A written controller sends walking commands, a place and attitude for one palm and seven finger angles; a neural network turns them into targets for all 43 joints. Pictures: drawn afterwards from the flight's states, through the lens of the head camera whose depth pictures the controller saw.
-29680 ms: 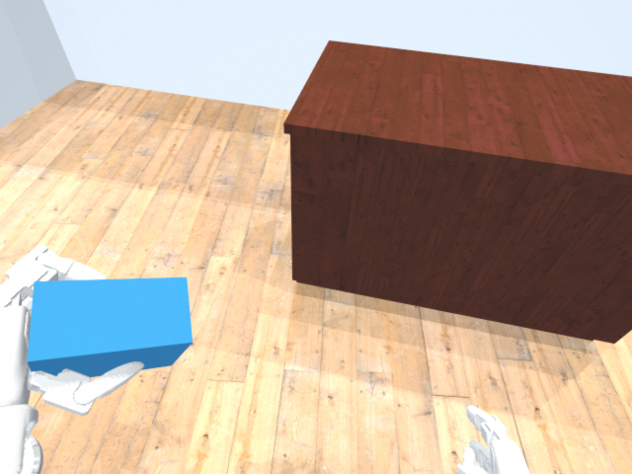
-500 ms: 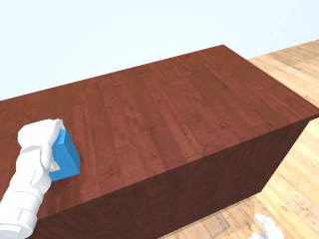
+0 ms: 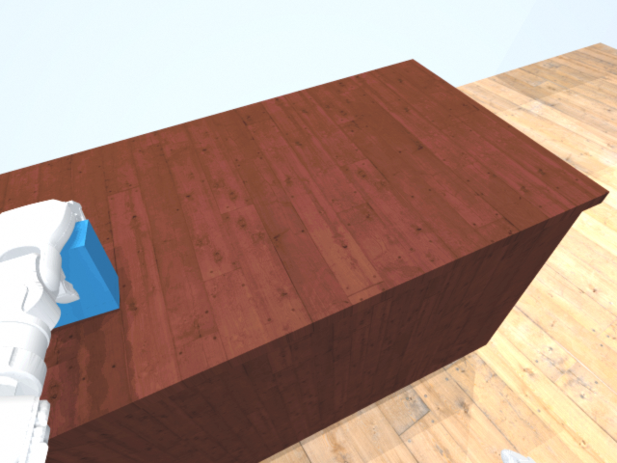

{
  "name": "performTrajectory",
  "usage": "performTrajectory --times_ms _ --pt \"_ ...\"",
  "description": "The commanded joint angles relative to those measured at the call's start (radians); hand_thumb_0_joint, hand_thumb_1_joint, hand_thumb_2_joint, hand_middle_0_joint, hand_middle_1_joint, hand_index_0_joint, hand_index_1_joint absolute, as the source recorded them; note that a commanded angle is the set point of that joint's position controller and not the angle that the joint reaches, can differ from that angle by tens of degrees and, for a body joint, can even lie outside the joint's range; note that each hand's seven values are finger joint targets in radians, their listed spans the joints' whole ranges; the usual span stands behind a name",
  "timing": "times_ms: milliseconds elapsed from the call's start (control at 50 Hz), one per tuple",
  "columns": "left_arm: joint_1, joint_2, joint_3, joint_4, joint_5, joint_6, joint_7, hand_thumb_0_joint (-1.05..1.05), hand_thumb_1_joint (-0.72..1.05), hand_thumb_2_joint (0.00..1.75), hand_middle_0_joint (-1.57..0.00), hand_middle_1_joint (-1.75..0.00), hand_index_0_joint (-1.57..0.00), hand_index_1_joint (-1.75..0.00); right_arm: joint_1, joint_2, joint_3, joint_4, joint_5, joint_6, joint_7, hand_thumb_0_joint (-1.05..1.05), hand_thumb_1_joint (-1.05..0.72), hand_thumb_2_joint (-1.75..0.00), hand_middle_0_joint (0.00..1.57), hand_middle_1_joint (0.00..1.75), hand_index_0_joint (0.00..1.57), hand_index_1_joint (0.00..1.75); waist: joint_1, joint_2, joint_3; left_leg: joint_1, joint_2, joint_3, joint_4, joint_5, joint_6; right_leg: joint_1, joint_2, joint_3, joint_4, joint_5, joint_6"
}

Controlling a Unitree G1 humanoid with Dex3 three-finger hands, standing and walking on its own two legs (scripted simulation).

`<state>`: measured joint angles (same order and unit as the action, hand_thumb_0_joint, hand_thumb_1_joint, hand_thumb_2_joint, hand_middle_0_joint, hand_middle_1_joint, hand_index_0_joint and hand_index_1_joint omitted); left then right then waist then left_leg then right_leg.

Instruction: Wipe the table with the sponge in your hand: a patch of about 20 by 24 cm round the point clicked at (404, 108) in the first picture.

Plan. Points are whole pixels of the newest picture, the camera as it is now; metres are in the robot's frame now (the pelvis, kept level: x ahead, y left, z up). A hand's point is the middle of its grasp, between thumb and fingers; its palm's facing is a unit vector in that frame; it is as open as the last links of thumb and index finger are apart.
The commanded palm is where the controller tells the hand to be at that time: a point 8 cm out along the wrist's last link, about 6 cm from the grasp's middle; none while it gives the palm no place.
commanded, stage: wipe forward along the middle lane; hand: left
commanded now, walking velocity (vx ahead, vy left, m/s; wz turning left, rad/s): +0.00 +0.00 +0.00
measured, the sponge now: (72, 285) +0.34 +0.37 +0.04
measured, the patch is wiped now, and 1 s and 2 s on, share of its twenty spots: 1.00 1.00 1.00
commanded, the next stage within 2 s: slide back across to the first lane in 0.28 s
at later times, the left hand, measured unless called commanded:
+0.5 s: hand (50, 228) +0.40 +0.41 +0.09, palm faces -0.14 -0.01 -0.99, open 10.5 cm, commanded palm +0.39 +0.40 +0.13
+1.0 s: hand (9, 238) +0.38 +0.45 +0.09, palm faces -0.09 -0.05 -0.99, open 10.5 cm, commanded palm +0.35 +0.46 +0.14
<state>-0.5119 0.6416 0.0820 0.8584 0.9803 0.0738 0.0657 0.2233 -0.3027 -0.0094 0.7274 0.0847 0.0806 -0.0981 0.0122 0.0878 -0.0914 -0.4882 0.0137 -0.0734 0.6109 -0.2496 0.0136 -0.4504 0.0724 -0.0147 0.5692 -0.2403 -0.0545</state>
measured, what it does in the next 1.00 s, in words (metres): shifts its weight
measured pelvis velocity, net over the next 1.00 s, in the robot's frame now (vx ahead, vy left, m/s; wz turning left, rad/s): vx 0.04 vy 0.06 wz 0.00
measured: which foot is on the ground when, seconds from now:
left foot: down 0.00-1.00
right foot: down 0.00-1.00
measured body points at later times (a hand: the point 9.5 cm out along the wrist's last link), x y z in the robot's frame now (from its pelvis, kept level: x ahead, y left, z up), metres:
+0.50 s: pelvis +0.01 +0.03 +0.00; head +0.06 +0.02 +0.45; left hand +0.41 +0.40 +0.14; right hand +0.10 -0.24 -0.13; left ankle +0.04 +0.14 -0.73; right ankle +0.03 -0.09 -0.73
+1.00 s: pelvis +0.04 +0.06 +0.01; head +0.07 +0.05 +0.46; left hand +0.38 +0.45 +0.15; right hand +0.19 -0.21 -0.10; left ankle +0.04 +0.14 -0.73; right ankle +0.03 -0.09 -0.73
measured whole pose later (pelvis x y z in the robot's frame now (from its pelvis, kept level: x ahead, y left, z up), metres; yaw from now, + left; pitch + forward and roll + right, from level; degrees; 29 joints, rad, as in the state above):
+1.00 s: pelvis +0.04 +0.06 +0.01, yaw +0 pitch +7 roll -2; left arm -0.46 0.69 0.17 0.75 0.99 0.08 0.02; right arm 0.18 -0.29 0.00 0.68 0.07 0.11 -0.06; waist 0.02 0.05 -0.07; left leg -0.39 -0.04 -0.04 0.53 -0.26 0.05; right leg -0.32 0.01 0.02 0.43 -0.24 0.01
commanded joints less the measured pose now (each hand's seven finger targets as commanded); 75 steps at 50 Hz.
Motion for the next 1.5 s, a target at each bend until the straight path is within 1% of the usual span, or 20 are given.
performTrajectory --times_ms 0,40,100,180,300,340,400,440,500,520,700,840,900,980,1020,1100,1160,1280,1400,1480 --pt "-0.309 0.34 0.073 -0.043 0.041 0.021 0.044 0.0 0.1 1.3 -1.2 -1.6 -1.2 -1.6 -0.055 -0.139 -0.036 -0.124 0.0 -0.037 -0.006 0.0 -0.9 -0.9 0.2 0.3 0.2 0.3 -0.022 -0.118 -0.17 -0.018 -0.042 0.043 -0.064 -0.024 0.05 0.14 -0.057 0.112 -0.146 0.021 0.008" --pt "-0.325 0.318 0.038 -0.012 0.053 0.026 0.041 0.0 0.1 1.3 -1.2 -1.6 -1.2 -1.6 -0.041 -0.139 -0.035 -0.126 0.0 -0.033 -0.006 0.0 -0.9 -0.9 0.2 0.3 0.2 0.3 -0.035 -0.114 -0.16 -0.017 -0.042 0.048 -0.063 -0.032 0.051 0.122 -0.056 0.092 -0.149 0.007 0.013" --pt "-0.353 0.351 0.064 -0.001 0.06 0.017 0.037 0.0 0.1 1.3 -1.2 -1.6 -1.2 -1.6 -0.037 -0.141 -0.035 -0.123 -0.001 -0.032 -0.006 0.0 -0.9 -0.9 0.2 0.3 0.2 0.3 -0.025 -0.093 -0.189 -0.007 -0.039 0.044 -0.069 -0.012 0.051 0.127 -0.054 0.092 -0.146 0.02 0.003" --pt "-0.41 0.311 0.014 0.026 0.073 0.014 0.038 0.0 0.1 1.3 -1.2 -1.6 -1.2 -1.6 -0.014 -0.144 -0.034 -0.121 -0.002 -0.028 -0.003 0.0 -0.9 -0.9 0.2 0.3 0.2 0.3 -0.053 -0.102 -0.173 -0.002 -0.034 0.047 -0.069 -0.018 0.05 0.082 -0.05 0.062 -0.147 0.006 0.01" --pt "-0.445 0.314 0.033 0.042 0.077 0.001 0.051 0.0 0.1 1.3 -1.2 -1.6 -1.2 -1.6 0.005 -0.143 -0.04 -0.111 -0.005 -0.026 -0.004 0.0 -0.9 -0.9 0.2 0.3 0.2 0.3 -0.047 -0.086 -0.23 0.034 -0.028 0.039 -0.076 0.037 0.05 0.072 -0.041 0.046 -0.136 0.04 -0.001" --pt "-0.472 0.291 0.002 0.059 0.08 0.006 0.057 0.0 0.1 1.3 -1.2 -1.6 -1.2 -1.6 0.023 -0.143 -0.042 -0.107 -0.005 -0.024 -0.001 0.0 -0.9 -0.9 0.2 0.3 0.2 0.3 -0.065 -0.096 -0.223 0.04 -0.026 0.042 -0.069 0.024 0.05 0.052 -0.039 0.035 -0.135 0.026 0.006" --pt "-0.43 0.359 0.072 0.062 0.07 0.005 0.057 0.0 0.1 1.3 -1.2 -1.6 -1.2 -1.6 0.014 -0.149 -0.042 -0.108 -0.007 -0.02 0.001 0.0 -0.9 -0.9 0.2 0.3 0.2 0.3 -0.029 -0.092 -0.264 0.045 -0.026 0.036 -0.079 0.068 0.048 0.104 -0.039 0.042 -0.131 0.071 -0.004" --pt "-0.444 0.345 0.044 0.051 0.08 0.009 0.052 0.0 0.1 1.3 -1.2 -1.6 -1.2 -1.6 0.024 -0.146 -0.042 -0.113 -0.006 -0.015 0.004 0.0 -0.9 -0.9 0.2 0.3 0.2 0.3 -0.038 -0.072 -0.261 0.065 -0.027 0.037 -0.079 0.089 0.048 0.105 -0.038 0.028 -0.126 0.089 -0.001" --pt "-0.417 0.357 0.07 -0.001 0.08 0.009 0.046 0.0 0.1 1.3 -1.2 -1.6 -1.2 -1.6 -0.002 -0.144 -0.043 -0.122 -0.006 -0.014 0.008 0.0 -0.9 -0.9 0.2 0.3 0.2 0.3 -0.01 -0.024 -0.279 0.116 -0.024 0.028 -0.099 0.14 0.047 0.124 -0.037 0.027 -0.129 0.111 -0.013" --pt "-0.387 0.372 0.081 -0.001 0.083 0.012 0.047 0.0 0.1 1.3 -1.2 -1.6 -1.2 -1.6 0.011 -0.147 -0.047 -0.122 -0.009 -0.011 0.01 0.0 -0.9 -0.9 0.2 0.3 0.2 0.3 -0.006 -0.042 -0.289 0.13 -0.026 0.028 -0.094 0.149 0.049 0.139 -0.035 0.019 -0.129 0.114 -0.011" --pt "-0.282 0.43 0.154 -0.097 0.064 0.038 0.039 0.0 0.1 1.3 -1.2 -1.6 -1.2 -1.6 -0.062 -0.151 -0.037 -0.144 -0.007 -0.007 0.021 0.0 -0.9 -0.9 0.2 0.3 0.2 0.3 0.036 -0.026 -0.223 0.166 -0.028 0.012 -0.145 0.208 0.041 0.195 -0.041 0.014 -0.148 0.143 -0.022" --pt "-0.223 0.4 0.124 -0.161 0.068 0.057 -0.005 0.0 0.1 1.3 -1.2 -1.6 -1.2 -1.6 -0.075 -0.153 -0.038 -0.157 -0.013 0.0 0.027 0.0 -0.9 -0.9 0.2 0.3 0.2 0.3 0.029 -0.002 -0.224 0.227 -0.025 0.006 -0.143 0.29 0.036 0.213 -0.043 0.0 -0.154 0.201 -0.024" --pt "-0.181 0.431 0.171 -0.219 0.057 0.035 -0.022 0.0 0.1 1.3 -1.2 -1.6 -1.2 -1.6 -0.089 -0.154 -0.04 -0.167 -0.017 -0.002 0.026 0.0 -0.9 -0.9 0.2 0.3 0.2 0.3 0.041 0.007 -0.243 0.252 -0.025 -0.001 -0.136 0.353 0.037 0.237 -0.044 0.008 -0.151 0.252 -0.03" --pt "-0.137 0.403 0.153 -0.257 0.053 0.023 -0.039 0.0 0.1 1.3 -1.2 -1.6 -1.2 -1.6 -0.087 -0.154 -0.043 -0.17 -0.021 0.004 0.03 0.0 -0.9 -0.9 0.2 0.3 0.2 0.3 0.03 0.005 -0.222 0.27 -0.023 -0.003 -0.125 0.389 0.033 0.221 -0.043 -0.004 -0.152 0.274 -0.025" --pt "-0.123 0.455 0.2 -0.264 0.052 0.01 -0.045 0.0 0.1 1.3 -1.2 -1.6 -1.2 -1.6 -0.076 -0.159 -0.046 -0.164 -0.025 0.005 0.026 0.0 -0.9 -0.9 0.2 0.3 0.2 0.3 0.036 0.018 -0.241 0.281 -0.026 -0.006 -0.114 0.429 0.037 0.235 -0.041 -0.006 -0.148 0.297 -0.029" --pt "-0.134 0.449 0.204 -0.304 0.041 -0.013 -0.057 0.0 0.1 1.3 -1.2 -1.6 -1.2 -1.6 -0.093 -0.158 -0.045 -0.164 -0.025 0.006 0.024 0.0 -0.9 -0.9 0.2 0.3 0.2 0.3 0.029 0.017 -0.228 0.294 -0.022 -0.009 -0.11 0.452 0.037 0.215 -0.044 0.0 -0.152 0.307 -0.029" --pt "-0.059 0.366 0.15 -0.328 0.035 -0.018 -0.064 0.0 0.1 1.3 -1.2 -1.6 -1.2 -1.6 -0.086 -0.149 -0.049 -0.168 -0.027 0.006 0.031 0.0 -0.9 -0.9 0.2 0.3 0.2 0.3 0.026 0.027 -0.244 0.32 -0.017 -0.018 -0.099 0.493 0.031 0.203 -0.043 -0.013 -0.15 0.302 -0.024" --pt "0.062 0.314 0.15 -0.385 -0.012 -0.007 -0.058 0.0 0.1 1.3 -1.2 -1.6 -1.2 -1.6 -0.107 -0.147 -0.051 -0.178 -0.026 0.006 0.034 0.0 -0.9 -0.9 0.2 0.3 0.2 0.3 0.032 -0.027 -0.223 0.3 -0.019 -0.019 -0.105 0.424 0.035 0.214 -0.042 -0.012 -0.153 0.281 -0.021" --pt "0.079 0.293 0.143 -0.471 -0.023 0.012 -0.048 0.0 0.1 1.3 -1.2 -1.6 -1.2 -1.6 -0.145 -0.143 -0.042 -0.185 -0.023 -0.005 0.034 0.0 -0.9 -0.9 0.2 0.3 0.2 0.3 0.039 0.007 -0.209 0.305 -0.015 -0.035 -0.127 0.389 0.032 0.213 -0.041 -0.008 -0.155 0.225 -0.029" --pt "0.145 0.212 0.088 -0.463 -0.037 0.047 -0.047 0.0 0.1 1.3 -1.2 -1.6 -1.2 -1.6 -0.149 -0.138 -0.041 -0.19 -0.022 -0.009 0.037 0.0 -0.9 -0.9 0.2 0.3 0.2 0.3 0.032 -0.039 -0.162 0.281 -0.017 -0.032 -0.135 0.316 0.034 0.204 -0.04 -0.014 -0.167 0.19 -0.022"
